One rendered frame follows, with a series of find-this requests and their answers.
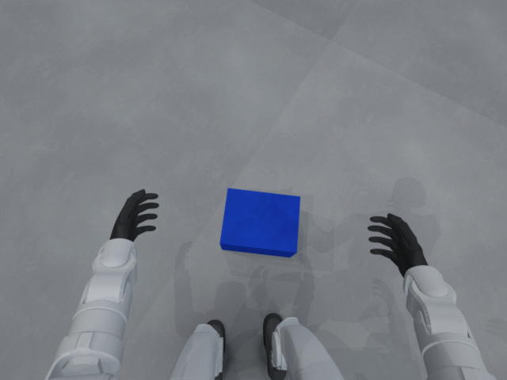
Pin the robot right hand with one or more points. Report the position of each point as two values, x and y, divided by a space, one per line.
407 253

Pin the robot left hand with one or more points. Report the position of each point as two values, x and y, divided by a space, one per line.
127 221

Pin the robot left thigh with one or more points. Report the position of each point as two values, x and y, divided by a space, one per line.
201 358

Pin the right robot forearm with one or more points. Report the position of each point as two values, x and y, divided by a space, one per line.
446 343

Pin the carton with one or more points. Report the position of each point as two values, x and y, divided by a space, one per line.
261 223

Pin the left robot forearm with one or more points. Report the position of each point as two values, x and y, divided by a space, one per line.
94 344

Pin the right robot foot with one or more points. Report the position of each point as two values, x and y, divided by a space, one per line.
271 321

